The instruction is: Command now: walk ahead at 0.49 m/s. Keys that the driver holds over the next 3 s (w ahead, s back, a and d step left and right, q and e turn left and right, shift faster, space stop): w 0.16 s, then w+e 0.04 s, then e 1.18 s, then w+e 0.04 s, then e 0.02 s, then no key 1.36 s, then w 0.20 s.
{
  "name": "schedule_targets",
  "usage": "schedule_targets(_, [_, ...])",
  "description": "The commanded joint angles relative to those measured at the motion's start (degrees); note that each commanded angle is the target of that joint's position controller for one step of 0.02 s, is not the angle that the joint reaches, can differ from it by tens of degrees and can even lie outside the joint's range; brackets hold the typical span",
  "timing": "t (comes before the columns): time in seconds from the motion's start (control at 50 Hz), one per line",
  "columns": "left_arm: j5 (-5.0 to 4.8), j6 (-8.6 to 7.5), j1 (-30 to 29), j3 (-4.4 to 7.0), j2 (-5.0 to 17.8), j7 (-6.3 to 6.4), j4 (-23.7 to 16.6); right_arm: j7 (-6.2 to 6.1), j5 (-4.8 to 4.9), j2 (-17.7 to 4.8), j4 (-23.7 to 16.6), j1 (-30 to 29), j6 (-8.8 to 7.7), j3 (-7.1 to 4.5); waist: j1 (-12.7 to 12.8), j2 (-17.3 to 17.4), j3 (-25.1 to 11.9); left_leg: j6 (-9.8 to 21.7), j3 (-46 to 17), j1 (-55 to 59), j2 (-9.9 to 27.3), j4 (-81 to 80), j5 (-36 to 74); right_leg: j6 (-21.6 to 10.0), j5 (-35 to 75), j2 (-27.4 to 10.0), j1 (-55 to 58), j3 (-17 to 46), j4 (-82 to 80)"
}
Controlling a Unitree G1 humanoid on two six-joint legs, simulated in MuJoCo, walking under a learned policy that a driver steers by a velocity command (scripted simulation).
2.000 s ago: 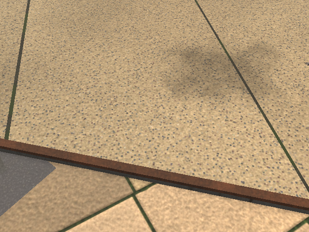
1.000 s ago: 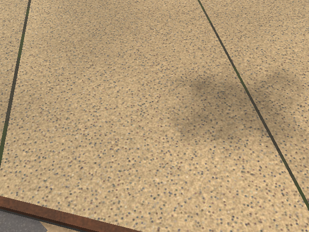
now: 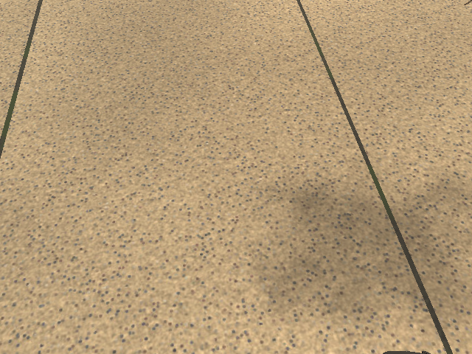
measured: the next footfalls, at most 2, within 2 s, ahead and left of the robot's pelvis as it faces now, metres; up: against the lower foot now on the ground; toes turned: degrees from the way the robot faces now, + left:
left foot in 0.08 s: +0.26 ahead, +0.12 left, +0.04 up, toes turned +5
right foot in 0.58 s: +0.39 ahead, -0.13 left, +0.04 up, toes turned -13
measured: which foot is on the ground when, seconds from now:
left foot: up 0.00-0.06, down 0.08-0.60, up 0.62-1.00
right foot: down 0.00-0.10, up 0.12-0.56, down 0.58-1.00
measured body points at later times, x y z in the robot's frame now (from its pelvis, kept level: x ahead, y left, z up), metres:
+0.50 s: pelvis +0.24 +0.02 +0.04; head +0.26 +0.00 +0.49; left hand +0.41 +0.25 -0.08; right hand +0.28 -0.26 -0.10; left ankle +0.22 +0.12 -0.70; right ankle +0.36 -0.14 -0.66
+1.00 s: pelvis +0.32 -0.02 +0.03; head +0.36 -0.05 +0.48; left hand +0.57 +0.18 -0.06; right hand +0.36 -0.33 -0.08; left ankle +0.41 +0.12 -0.67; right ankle +0.35 -0.12 -0.70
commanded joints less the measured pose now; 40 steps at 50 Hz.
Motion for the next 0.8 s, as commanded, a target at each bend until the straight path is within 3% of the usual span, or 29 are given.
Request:
schedule_targets(0.02, [-0.44, -0.07, 2.2, 1.81, 10.6, 0.37, -1.9, 1.03, 0.47, -3.4, -6.3, -7.2, -1.28, -0.55, -3.0, -6.4, 4.5, 2.7, 3.3, 6.6, -4.3, -7.9, -2.5, -7.7, 43.5, -15.9, 0.0, 4.0, 0.6])
schedule_targets(0.06, [-0.08, 0.59, 1.7, 1.96, 11.3, 0.68, -1.8, 1.45, 0.28, -6.4, -5.4, 0.0, -1.29, -2.01, -7.7, -11.4, -1.9, 4.8, 4.4, 17.1, -7.9, -9.1, -6.5, -6.1, 67.0, -16.3, 4.7, 2.7, 11.0])
schedule_targets(0.08, [-0.01, 0.9, -0.3, 1.91, 11.4, 0.88, -2.3, 1.43, 0.48, -9.1, -2.7, 9.7, -1.11, -3.39, -12.9, -11.8, -6.9, 6.6, 4.1, 29.9, -9.2, -13.3, -4.6, -4.7, 71.0, -14.5, 2.3, 1.1, 21.8])
schedule_targets(0.1, [0.57, 0.51, -2.2, 1.4, 10.7, 0.91, -4.3, 0.98, 0.06, -14.4, 0.0, 20.5, -0.83, -5.08, -16.8, -7.3, -14.8, 9.6, -7.4, 50.5, -0.5, -14.9, -3.7, -3.1, 53.7, -11.9, -11.0, 0.7, 37.8])
schedule_targets(0.12, [0.63, -0.98, 5.1, -0.5, 2.1, -0.22, -5.3, 0.69, -0.98, -19.0, 2.0, 26.2, -0.43, -6.31, -12.2, 11.0, -26.1, 19.9, -40.6, 70.6, 15.7, -24.6, -20.6, 0.2, 10.2, 0.2, -33.9, 3.0, 61.9])
schedule_targets(0.14, [0.6, -2.99, 1.4, 0.89, 6.5, -1.4, -4.0, -0.03, -1.53, -13.8, 1.6, 24.6, -0.18, -4.65, -13.7, 10.3, -25.8, 18.9, -52.0, 68.7, 16.2, -33.7, -21.1, -1.2, -9.9, 1.0, -40.3, 12.9, 73.0])
schedule_targets(0.16, [-1.62, -3.69, -3.5, 2.27, 9.5, -2.03, -6.5, -0.29, -1.19, -10.8, 1.3, 17.9, -0.37, -3.45, -10.7, 8.4, -14.0, 15.9, -41.7, 58.9, 15.7, -33.7, -20.9, -1.8, -8.3, -1.9, -46.6, 11.7, 77.7])
schedule_targets(0.18, [-2.28, -3.52, -7.7, 2.29, 9.2, -1.75, -7.9, -0.23, -0.76, -8.2, 0.9, 13.1, -0.61, -2.65, -8.7, 1.6, -7.7, 13.8, -31.9, 48.1, 14.1, -35.1, -18.7, -2.4, -4.3, -5.5, -45.6, 9.2, 77.0])
schedule_targets(0.2, [-2.3, -2.77, -9.6, 2.69, 8.4, -1.11, -8.7, 0.18, -0.98, -6.2, 1.3, 9.6, -1.17, -2.15, -6.2, -0.8, -3.5, 11.9, -24.7, 39.2, 11.9, -37.4, -16.5, -2.6, -1.4, -7.6, -43.6, 8.1, 73.3])
schedule_targets(0.22, [-2.31, -1.36, -7.7, 3.06, 7.5, -0.31, -8.2, 0.59, -1.6, -4.2, 1.7, 6.8, -1.79, -1.61, -3.4, 0.5, -1.0, 9.9, -18.0, 33.2, 9.2, -39.0, -11.4, -2.8, 0.6, -9.2, -39.3, 8.8, 70.4])
schedule_targets(0.26, [-2.32, 0.89, -4.1, 2.91, 5.0, 0.88, -6.6, 0.76, -1.99, -4.1, 3.0, 6.4, -2.33, -1.85, -1.8, 2.1, 1.2, 9.6, -8.1, 26.8, 7.0, -40.5, -0.2, -1.5, -0.6, -8.7, -33.9, 8.3, 65.7])
schedule_targets(0.3, [-1.64, 1.78, -5.6, 3.7, 6.2, 1.4, -7.6, 0.15, -2.97, -6.1, 4.1, 7.3, -2.75, -2.1, -1.0, 2.8, 2.2, 10.3, -2.6, 26.2, 6.7, -40.8, 12.3, -0.1, 2.3, -7.7, -34.9, 8.4, 62.5])
schedule_targets(0.36, [-0.46, 2.02, -10.8, 4.08, 6.7, 0.97, -10.4, -1.79, -2.98, -9.2, 4.0, 7.2, -2.15, -2.84, -1.4, 2.9, 1.3, 10.0, 2.6, 30.2, 6.6, -39.6, 18.3, 2.2, 10.6, -8.1, -37.7, 6.8, 50.4])
schedule_targets(0.42, [-0.08, 2.04, -17.1, 3.55, 5.4, -0.48, -12.9, -3.5, -2.06, -11.6, 3.6, 8.0, -0.82, -3.49, -4.3, 3.0, 0.2, 9.8, 5.2, 33.8, 7.4, -38.1, 17.7, 3.1, 15.5, -8.0, -34.8, 3.2, 38.1])
schedule_targets(0.48, [-0.14, 2.64, -20.4, 4.19, 7.3, -1.57, -15.6, -4.18, -0.95, -13.2, 3.7, 9.3, 0.82, -4.32, -5.8, 3.5, -1.2, 9.5, 4.3, 40.8, 10.3, -34.3, 16.9, 2.7, 12.3, -7.3, -35.2, 1.9, 32.5])
schedule_targets(0.52, [-0.17, 2.88, -20.8, 4.78, 8.4, -2.16, -17.2, -4.44, -0.06, -13.8, 3.5, 8.7, 1.86, -4.81, -5.5, 4.6, -1.4, 8.1, 3.5, 43.9, 11.8, -30.2, 17.0, 1.4, 7.2, -6.5, -35.0, 1.0, 29.9])
schedule_targets(0.56, [-0.19, 2.69, -17.6, 5.58, 9.2, -2.58, -17.4, -4.77, 0.87, -13.6, 2.9, 7.0, 2.83, -5.05, -3.1, 3.9, -2.7, 5.3, 4.6, 44.9, 10.7, -22.1, 19.3, -0.9, 7.9, -3.8, -29.8, -1.3, 22.5])
schedule_targets(0.58, [0.18, 2.39, -13.4, 6.92, 12.1, -2.13, -16.5, -4.67, 0.64, -12.2, 3.4, 9.7, 3.05, -4.78, -1.8, 0.2, -5.3, 2.5, 6.2, 43.2, 7.1, -13.0, 17.7, -2.8, 16.2, -1.7, -21.9, -0.6, 17.4])
schedule_targets(0.6, [0.61, 2.27, -9.2, 9.05, 19.3, -0.95, -16.7, -4.44, -1.36, -10.3, 1.6, 10.2, 2.95, -4.03, -1.3, -11.1, -8.6, -1.9, 8.5, 32.0, 2.0, 3.4, 1.5, -7.1, 41.9, -11.5, -10.9, 14.0, 17.1])
schedule_targets(0.62, [1.27, 2.29, -9.7, 9.34, 22.6, -0.58, -18.0, -3.98, -2.84, -6.7, -0.8, 12.5, 2.71, -2.76, -4.8, -19.2, -14.1, -5.5, 3.7, 12.9, -8.2, 20.4, -38.0, -20.0, 48.4, -23.1, 2.7, 34.8, 16.8])
schedule_targets(0.64, [1.0, 1.93, -8.8, 7.93, 17.7, -1.22, -18.8, -3.23, -1.59, -9.2, -0.6, 9.3, 2.5, -3.29, -1.5, -10.5, -18.9, -4.2, -7.0, 10.4, -7.1, 26.0, -36.7, -19.8, 37.8, -22.3, 2.2, 35.6, 13.9])
schedule_targets(0.66, [0.59, 1.49, -12.3, 7.35, 15.8, -1.21, -19.8, -3.07, -0.05, -9.9, -1.5, 6.6, 2.53, -3.58, -2.2, -7.9, -14.6, -3.0, -7.8, 7.6, -5.7, 26.3, -31.9, -17.0, 30.8, -20.0, -1.6, 30.1, 13.0])
schedule_targets(0.68, [-0.28, 1.59, -15.9, 7.05, 14.6, -0.89, -20.6, -3.63, -0.34, -9.9, -0.9, 5.9, 2.83, -3.78, -3.5, -3.8, -11.1, -2.9, -7.9, 7.4, -3.9, 23.2, -27.1, -13.6, 23.6, -17.2, -6.2, 26.0, 12.1])
schedule_targets(0.7, [-0.79, 2.04, -18.2, 6.61, 13.2, -0.43, -21.3, -4.33, -1.2, -11.2, -1.2, 4.8, 3.22, -4.3, -4.2, -3.7, -8.7, -3.1, -8.2, 8.8, -3.0, 19.5, -24.1, -12.0, 18.8, -15.5, -11.2, 24.0, 10.9])
schedule_targets(0.72, [-0.42, 2.38, -19.2, 6.41, 12.8, 0.02, -21.7, -4.56, -1.35, -11.6, -1.6, 4.7, 3.59, -4.61, -5.2, -5.7, -7.9, -3.2, -8.1, 12.1, -3.1, 17.8, -22.0, -11.4, 16.7, -13.9, -15.3, 22.7, 9.9])
schedule_targets(0.76, [0.32, 2.58, -19.1, 6.47, 13.2, 0.64, -22.5, -4.8, -1.28, -10.6, -1.7, 5.7, 3.79, -4.55, -5.8, -7.2, -8.1, -3.7, -7.8, 13.8, -4.5, 14.4, -19.6, -11.4, 18.4, -12.2, -16.9, 21.7, 9.6])
schedule_targets(0.8, [-0.01, 2.61, -17.9, 6.82, 14.2, 1.14, -22.9, -5.13, -1.2, -9.6, -2.0, 5.3, 3.79, -4.23, -5.2, -7.0, -8.5, -4.6, -8.3, 13.7, -5.3, 9.1, -18.7, -11.4, 19.1, -11.9, -15.7, 22.2, 10.0])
